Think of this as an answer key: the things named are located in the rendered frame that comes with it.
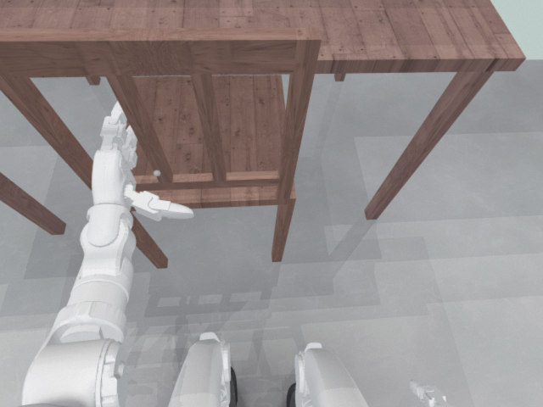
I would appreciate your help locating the robot left forearm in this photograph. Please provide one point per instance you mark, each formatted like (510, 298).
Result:
(97, 304)

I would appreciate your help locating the chair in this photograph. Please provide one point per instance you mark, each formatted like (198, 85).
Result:
(218, 140)

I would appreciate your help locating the table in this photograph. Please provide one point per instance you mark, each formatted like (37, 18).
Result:
(358, 36)

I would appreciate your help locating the robot left upper arm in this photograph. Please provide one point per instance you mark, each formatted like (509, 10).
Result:
(88, 373)

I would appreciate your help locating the robot right shin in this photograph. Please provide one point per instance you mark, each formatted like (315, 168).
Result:
(305, 401)

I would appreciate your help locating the robot right hand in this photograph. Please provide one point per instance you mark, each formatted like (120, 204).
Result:
(430, 396)

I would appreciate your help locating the left robot thigh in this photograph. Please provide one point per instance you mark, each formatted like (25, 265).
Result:
(205, 368)

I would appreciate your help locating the robot left hand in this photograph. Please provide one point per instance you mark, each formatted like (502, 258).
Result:
(111, 171)

